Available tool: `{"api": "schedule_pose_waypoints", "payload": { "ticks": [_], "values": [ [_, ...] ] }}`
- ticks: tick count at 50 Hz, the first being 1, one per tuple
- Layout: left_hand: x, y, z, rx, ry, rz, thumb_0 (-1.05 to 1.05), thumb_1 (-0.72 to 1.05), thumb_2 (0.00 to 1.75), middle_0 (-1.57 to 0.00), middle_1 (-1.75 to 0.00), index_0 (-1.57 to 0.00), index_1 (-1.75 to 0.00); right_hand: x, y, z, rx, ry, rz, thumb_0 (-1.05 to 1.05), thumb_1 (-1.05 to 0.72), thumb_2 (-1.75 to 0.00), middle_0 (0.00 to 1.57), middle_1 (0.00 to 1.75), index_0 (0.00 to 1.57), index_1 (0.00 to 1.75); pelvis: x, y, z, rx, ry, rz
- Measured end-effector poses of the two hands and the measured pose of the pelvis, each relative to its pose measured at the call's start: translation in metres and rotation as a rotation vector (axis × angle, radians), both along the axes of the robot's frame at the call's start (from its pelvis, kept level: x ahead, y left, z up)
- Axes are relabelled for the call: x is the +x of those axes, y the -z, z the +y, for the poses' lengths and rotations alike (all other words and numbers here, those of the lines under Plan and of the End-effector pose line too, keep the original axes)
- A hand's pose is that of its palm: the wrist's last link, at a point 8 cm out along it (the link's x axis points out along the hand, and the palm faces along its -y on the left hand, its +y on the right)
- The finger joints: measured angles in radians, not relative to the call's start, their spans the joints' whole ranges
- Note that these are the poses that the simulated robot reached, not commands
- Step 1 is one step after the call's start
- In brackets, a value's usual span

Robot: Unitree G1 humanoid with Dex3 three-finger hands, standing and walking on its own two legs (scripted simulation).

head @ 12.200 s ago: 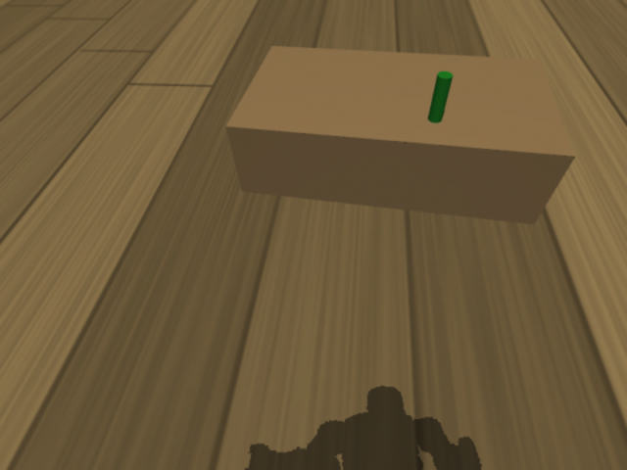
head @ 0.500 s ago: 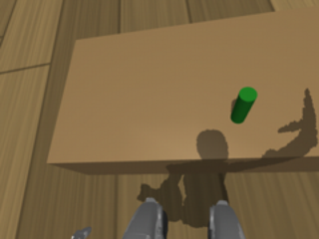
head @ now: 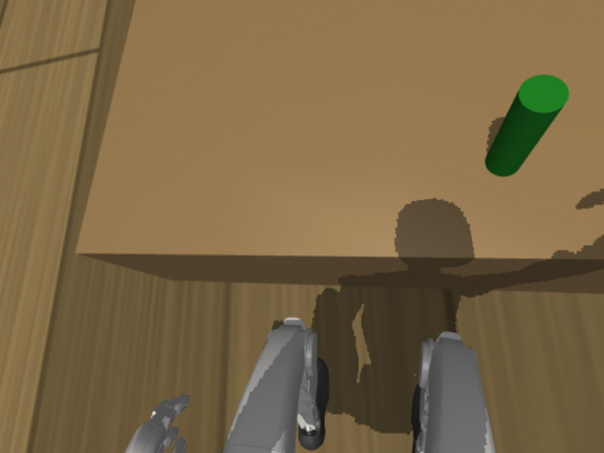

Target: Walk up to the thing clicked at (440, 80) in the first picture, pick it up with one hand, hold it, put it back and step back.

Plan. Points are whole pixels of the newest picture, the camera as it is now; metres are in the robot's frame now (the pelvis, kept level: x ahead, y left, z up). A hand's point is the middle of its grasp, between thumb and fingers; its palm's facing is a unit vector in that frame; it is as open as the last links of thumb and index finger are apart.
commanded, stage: approach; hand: right
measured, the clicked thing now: (519, 133) +0.55 -0.23 -0.12
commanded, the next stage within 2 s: close in in 0.18 s
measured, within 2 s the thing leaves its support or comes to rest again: neither
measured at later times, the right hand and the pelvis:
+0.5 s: hand (557, 159) +0.52 -0.29 -0.16, palm faces +0.15 +0.99 -0.01, open 17.4 cm; pelvis -0.06 +0.01 -0.19, yaw +3 degrees
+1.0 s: hand (524, 152) +0.53 -0.24 -0.15, palm faces +0.16 +0.99 -0.01, open 17.5 cm; pelvis -0.05 +0.01 -0.17, yaw +0 degrees
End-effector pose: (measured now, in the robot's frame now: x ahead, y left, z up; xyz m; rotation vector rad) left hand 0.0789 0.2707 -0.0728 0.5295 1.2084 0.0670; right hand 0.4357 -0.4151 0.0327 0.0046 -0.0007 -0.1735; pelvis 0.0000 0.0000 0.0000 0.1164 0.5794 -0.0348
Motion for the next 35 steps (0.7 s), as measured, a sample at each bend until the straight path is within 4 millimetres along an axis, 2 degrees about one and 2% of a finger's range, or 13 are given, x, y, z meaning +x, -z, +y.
{"api": "schedule_pose_waypoints", "payload": {
  "ticks": [5,10,14,18,22,26,30,35],
  "values": [
    [-0.006,0.058,0.002,-0.002,0.007,0.023,0.0,0.89,0.91,-0.19,-0.29,-0.18,-0.3,0.014,0.058,0.01,0.003,0.0,-0.017,-0.01,0.6,-0.02,0.06,0.04,0.05,0.04,-0.014,0.053,0.004,0.011,-0.006,0.037],
    [-0.025,0.112,0.001,-0.02,0.0,0.078,0.0,0.89,0.91,-0.19,-0.29,-0.18,-0.3,0.027,0.104,0.021,0.001,0.001,-0.011,-0.02,0.59,-0.02,0.06,0.04,0.05,0.04,-0.027,0.099,0.007,0.016,-0.01,0.05],
    [-0.047,0.147,0.0,-0.035,-0.015,0.126,0.0,0.9,0.91,-0.19,-0.29,-0.18,-0.3,0.036,0.135,0.034,-0.009,-0.009,0.006,-0.02,0.58,-0.02,0.06,0.04,0.05,0.04,-0.038,0.132,0.01,0.022,-0.014,0.046],
    [-0.071,0.173,0.0,-0.04,-0.041,0.167,0.0,0.9,0.9,-0.19,-0.29,-0.19,-0.3,0.044,0.165,0.05,-0.016,-0.026,0.02,-0.01,0.55,-0.03,0.06,0.04,0.05,0.04,-0.047,0.16,0.011,0.03,-0.019,0.036],
    [-0.093,0.191,0.001,-0.033,-0.076,0.207,0.0,0.9,0.9,-0.2,-0.29,-0.19,-0.3,0.05,0.185,0.067,-0.012,-0.031,0.01,-0.02,0.53,-0.03,0.07,0.04,0.05,0.04,-0.054,0.182,0.011,0.032,-0.023,0.022],
    [-0.11,0.201,0.003,-0.021,-0.117,0.232,0.0,0.9,0.89,-0.2,-0.29,-0.19,-0.29,0.057,0.193,0.083,-0.017,-0.024,0.002,-0.02,0.5,-0.03,0.06,0.04,0.05,0.03,-0.057,0.196,0.012,0.034,-0.026,0.013],
    [-0.117,0.202,0.004,-0.017,-0.154,0.238,0.0,0.9,0.9,-0.2,-0.29,-0.19,-0.29,0.062,0.191,0.096,-0.027,-0.022,0.006,-0.01,0.5,-0.03,0.06,0.04,0.04,0.03,-0.057,0.197,0.012,0.03,-0.027,0.014],
    [-0.116,0.194,0.004,-0.02,-0.179,0.223,0.0,0.9,0.9,-0.19,-0.29,-0.19,-0.29,0.064,0.183,0.108,-0.02,-0.019,0.028,-0.01,0.52,-0.04,0.06,0.04,0.04,0.04,-0.055,0.189,0.012,0.024,-0.023,0.025]
  ]
}}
